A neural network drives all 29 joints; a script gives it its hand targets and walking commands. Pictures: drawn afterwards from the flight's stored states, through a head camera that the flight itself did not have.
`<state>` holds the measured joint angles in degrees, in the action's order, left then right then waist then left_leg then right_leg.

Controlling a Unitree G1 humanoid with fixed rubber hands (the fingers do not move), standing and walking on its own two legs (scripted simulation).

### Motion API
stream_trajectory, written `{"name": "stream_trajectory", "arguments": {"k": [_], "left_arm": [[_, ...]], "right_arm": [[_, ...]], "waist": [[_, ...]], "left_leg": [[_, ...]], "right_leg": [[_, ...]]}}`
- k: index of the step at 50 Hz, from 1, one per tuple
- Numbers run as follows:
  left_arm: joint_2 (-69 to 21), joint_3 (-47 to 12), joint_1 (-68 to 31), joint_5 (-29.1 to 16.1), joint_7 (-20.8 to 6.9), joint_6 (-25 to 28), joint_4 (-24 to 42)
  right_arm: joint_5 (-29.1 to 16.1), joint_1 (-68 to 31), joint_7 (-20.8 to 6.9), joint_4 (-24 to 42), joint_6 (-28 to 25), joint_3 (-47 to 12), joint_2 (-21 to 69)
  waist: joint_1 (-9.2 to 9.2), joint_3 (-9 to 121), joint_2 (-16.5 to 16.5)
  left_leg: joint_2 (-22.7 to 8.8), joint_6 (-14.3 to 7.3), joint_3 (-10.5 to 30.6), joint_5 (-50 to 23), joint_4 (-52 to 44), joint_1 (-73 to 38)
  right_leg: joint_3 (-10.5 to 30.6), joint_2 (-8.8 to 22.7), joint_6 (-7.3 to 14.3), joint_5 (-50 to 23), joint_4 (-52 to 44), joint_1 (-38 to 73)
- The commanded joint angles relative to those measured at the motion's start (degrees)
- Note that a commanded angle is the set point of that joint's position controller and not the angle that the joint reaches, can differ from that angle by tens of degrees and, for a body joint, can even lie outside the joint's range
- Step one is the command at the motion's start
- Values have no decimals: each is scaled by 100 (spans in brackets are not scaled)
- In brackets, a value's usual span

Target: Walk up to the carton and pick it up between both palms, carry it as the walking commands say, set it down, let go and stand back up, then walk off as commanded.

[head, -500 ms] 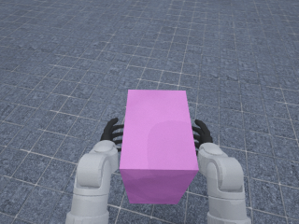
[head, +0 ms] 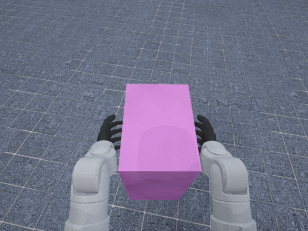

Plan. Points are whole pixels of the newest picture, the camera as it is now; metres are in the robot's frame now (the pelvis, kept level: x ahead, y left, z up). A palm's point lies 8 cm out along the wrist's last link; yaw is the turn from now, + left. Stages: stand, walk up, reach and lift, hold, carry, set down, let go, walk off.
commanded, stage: carry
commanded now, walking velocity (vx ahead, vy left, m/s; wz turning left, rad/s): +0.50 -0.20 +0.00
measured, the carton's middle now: (155, 149) +0.33 +0.00 +0.02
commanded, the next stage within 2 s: none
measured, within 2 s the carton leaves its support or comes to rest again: neither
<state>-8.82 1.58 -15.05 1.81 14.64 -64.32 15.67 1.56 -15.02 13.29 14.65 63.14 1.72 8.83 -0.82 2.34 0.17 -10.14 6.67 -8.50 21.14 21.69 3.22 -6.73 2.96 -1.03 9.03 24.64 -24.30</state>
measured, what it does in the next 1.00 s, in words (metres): walks ahead: left foot, then right foot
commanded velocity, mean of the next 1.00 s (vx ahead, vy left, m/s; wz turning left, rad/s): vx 0.50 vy -0.20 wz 0.00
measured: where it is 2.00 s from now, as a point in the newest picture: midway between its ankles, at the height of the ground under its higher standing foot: (187, 120)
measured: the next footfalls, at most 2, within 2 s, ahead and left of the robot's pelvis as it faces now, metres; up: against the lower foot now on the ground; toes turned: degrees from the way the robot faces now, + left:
left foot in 0.32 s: +0.32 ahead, +0.03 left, +0.00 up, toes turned +10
right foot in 0.64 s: +0.53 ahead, -0.27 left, +0.00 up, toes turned -7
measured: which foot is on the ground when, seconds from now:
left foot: down 0.00-0.02, up 0.04-0.30, down 0.32-0.66, up 0.68-0.94, down 0.96-1.00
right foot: down 0.00-0.32, up 0.34-0.62, down 0.64-0.96, up 0.98-1.00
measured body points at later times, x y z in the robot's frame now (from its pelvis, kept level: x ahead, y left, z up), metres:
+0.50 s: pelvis +0.32 -0.09 +0.01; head +0.35 -0.07 +0.46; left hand +0.63 +0.03 +0.07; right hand +0.62 -0.22 +0.08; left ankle +0.28 +0.02 -0.73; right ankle +0.27 -0.22 -0.68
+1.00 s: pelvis +0.65 -0.20 -0.01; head +0.67 -0.18 +0.44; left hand +0.96 -0.06 +0.07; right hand +0.96 -0.31 +0.07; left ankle +0.71 -0.11 -0.74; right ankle +0.50 -0.27 -0.71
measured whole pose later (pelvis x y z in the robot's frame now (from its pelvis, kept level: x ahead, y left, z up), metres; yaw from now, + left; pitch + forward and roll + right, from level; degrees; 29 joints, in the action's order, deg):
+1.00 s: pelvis +0.65 -0.20 -0.01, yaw +0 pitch +4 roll +0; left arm -8.5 1.9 -13.7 2.0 14.2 -63.3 14.6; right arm 2.0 -14.3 13.2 12.3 61.7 0.4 8.7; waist 1.3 2.9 -2.7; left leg -2.0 -3.5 -11.4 8.8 32.0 25.0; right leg -6.8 -0.4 1.4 26.4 39.7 -8.5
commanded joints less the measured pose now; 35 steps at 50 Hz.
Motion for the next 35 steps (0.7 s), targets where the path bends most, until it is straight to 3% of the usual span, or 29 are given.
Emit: {"name": "stream_trajectory", "arguments": {"k": [1,2,3,4,5,7,10,12,14,15,16,17,18,19,20,21,23,25,29,30,31,32,33,34,35], "left_arm": [[-5593,-2531,-1391,-1272,-707,127,462],[-5527,-2474,-1491,-1213,-708,156,328],[-5724,-2484,-1426,-1212,-738,178,232],[-5794,-2447,-1561,-1218,-771,220,317],[-5907,-2413,-1636,-1157,-803,267,236],[-6110,-2455,-1790,-1232,-873,402,447],[-6018,-2544,-1741,-1308,-883,451,638],[-5944,-2633,-1656,-1341,-885,436,683],[-5889,-2709,-1574,-1361,-870,387,710],[-5860,-2742,-1581,-1362,-858,346,713],[-5783,-2777,-1703,-1342,-855,281,725],[-5783,-2855,-1892,-1396,-875,195,744],[-5779,-2851,-1895,-1441,-899,155,732],[-5789,-2774,-1878,-1434,-913,160,563],[-5886,-2818,-1985,-1491,-937,181,518],[-5960,-2786,-2059,-1478,-948,229,484],[-6066,-2677,-1963,-1368,-927,361,456],[-5985,-2575,-1832,-1208,-858,455,406],[-5693,-2587,-1680,-1264,-748,418,562],[-5664,-2597,-1604,-1289,-728,371,555],[-5645,-2593,-1484,-1291,-714,313,510],[-5632,-2554,-1402,-1245,-711,251,455],[-5507,-2468,-1302,-1146,-711,230,342],[-5625,-2427,-1365,-1122,-714,255,195],[-5713,-2421,-1448,-1186,-750,266,297]], "right_arm": [[-1210,-1465,-726,498,-12,-2436,5298],[-1252,-1651,-760,638,31,-2550,5354],[-1333,-1793,-809,678,11,-2656,5429],[-1451,-1982,-836,670,-18,-2695,5590],[-1476,-2056,-864,598,-53,-2687,5694],[-1521,-2086,-886,775,-207,-2689,5877],[-1357,-1836,-789,762,-305,-2611,5879],[-1258,-1656,-754,728,-312,-2563,5817],[-1210,-1487,-745,667,-273,-2523,5779],[-1201,-1314,-742,568,-244,-2492,5777],[-1176,-1183,-733,450,-210,-2426,5752],[-1018,-1156,-709,311,-169,-2244,5516],[-1058,-1267,-714,238,-155,-2228,5504],[-1137,-1346,-746,253,-140,-2284,5617],[-1137,-1504,-765,260,-172,-2335,5750],[-1220,-1691,-807,263,-201,-2362,5849],[-1368,-1878,-863,470,-270,-2423,5915],[-1413,-1861,-884,544,-317,-2461,5848],[-1423,-1653,-818,667,-310,-2456,5559],[-1380,-1572,-797,646,-266,-2459,5493],[-1330,-1489,-778,622,-209,-2470,5411],[-1282,-1456,-763,544,-140,-2477,5304],[-1277,-1553,-780,579,-57,-2540,5287],[-1362,-1763,-844,647,-40,-2667,5361],[-1441,-1890,-852,632,-65,-2691,5476]], "waist": [[204,2451,5],[290,2643,-1895],[279,2459,-2000],[279,2358,-1262],[230,2262,-757],[214,2006,-785],[262,2017,-879],[270,1938,-905],[191,1886,-811],[31,2034,-521],[-143,2307,-182],[-262,2336,1059],[-130,2342,2030],[-107,2214,1349],[-138,2067,774],[-119,1940,491],[-90,1760,651],[-98,1685,824],[-119,1777,1276],[-59,1974,1170],[-4,2211,905],[98,2424,514],[279,2786,-1071],[292,2527,-2140],[290,2381,-1413]], "left_leg": [[107,-239,-545,-2395,2613,1182],[798,-172,-450,105,4368,3161],[803,-333,307,1381,5072,4065],[534,-390,707,1081,5061,4023],[321,-372,816,658,4632,3799],[342,-314,542,148,3507,3249],[629,-423,198,103,2257,2963],[821,-502,-11,-365,1339,2533],[928,-588,-152,-1073,427,1537],[878,-689,-131,-1511,-125,391],[406,-865,342,-1546,-12,-854],[-1065,-1524,2777,-1125,-457,-1539],[-1987,-2161,4381,-1828,-663,-2168],[-1871,-2149,3798,-2178,-600,-1871],[-1648,-1938,3088,-2850,-538,-1666],[-1372,-1556,2396,-3080,-558,-1588],[-983,-1016,1314,-3750,-488,-1275],[-777,-854,837,-3979,-485,-1046],[-518,-586,165,-4149,-200,-902],[-380,-459,-98,-4260,265,-702],[-163,-337,-340,-4041,960,-244],[18,-264,-436,-3114,1876,670],[484,-140,-520,-1334,3772,2246],[980,-227,-84,1359,4602,3885],[629,-327,552,1275,5003,4119]], "right_leg": [[326,333,292,273,-629,3376],[2917,1834,1195,-310,-823,4477],[3020,1933,1550,-1518,-707,4503],[2355,1681,1420,-2231,-494,4235],[1823,1508,1137,-2337,-544,3946],[1059,1140,920,-1957,-716,3301],[828,1135,1067,-1844,-781,3229],[611,974,1004,-1842,-726,3116],[187,721,781,-2014,-372,2738],[-126,503,586,-2091,310,2152],[-262,324,380,-1919,1172,1238],[-350,-197,139,-717,2850,-98],[284,-587,71,1601,4013,-1508],[905,-184,141,1434,4593,-1688],[1046,29,136,1099,4482,-1658],[1128,239,120,744,3776,-1567],[684,84,2,535,2557,-981],[229,-135,-76,475,1675,-563],[-214,-292,-86,84,77,285],[-405,-379,-52,-293,-313,1006],[-555,-418,18,-413,-488,1938],[-227,-83,170,-243,-435,2953],[1974,1391,902,-336,-610,4085],[3130,1944,1499,-1531,-749,4552],[2545,1799,1476,-2224,-504,4367]]}}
